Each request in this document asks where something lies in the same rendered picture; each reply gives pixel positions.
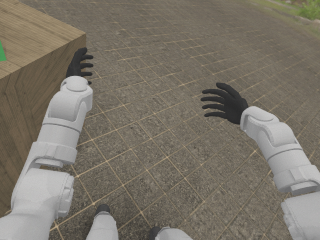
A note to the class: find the left robot forearm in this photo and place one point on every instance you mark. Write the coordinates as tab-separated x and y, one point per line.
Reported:
61	127

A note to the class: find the left robot hand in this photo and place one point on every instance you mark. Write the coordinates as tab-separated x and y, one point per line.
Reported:
74	68

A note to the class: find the robot left shin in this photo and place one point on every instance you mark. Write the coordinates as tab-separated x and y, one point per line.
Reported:
102	213

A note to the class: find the right robot forearm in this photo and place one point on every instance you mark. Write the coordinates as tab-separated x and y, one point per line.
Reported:
291	168

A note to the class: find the pedestal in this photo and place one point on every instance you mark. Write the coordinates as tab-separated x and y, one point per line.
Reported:
38	50

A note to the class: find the right robot hand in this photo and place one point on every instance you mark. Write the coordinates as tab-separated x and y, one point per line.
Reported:
233	103

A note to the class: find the robot left upper arm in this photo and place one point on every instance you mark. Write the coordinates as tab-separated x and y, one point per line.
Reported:
43	196

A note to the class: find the robot left thigh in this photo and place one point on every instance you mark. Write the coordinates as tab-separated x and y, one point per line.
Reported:
103	228

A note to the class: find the robot right upper arm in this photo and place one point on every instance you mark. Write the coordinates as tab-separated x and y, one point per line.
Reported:
302	216

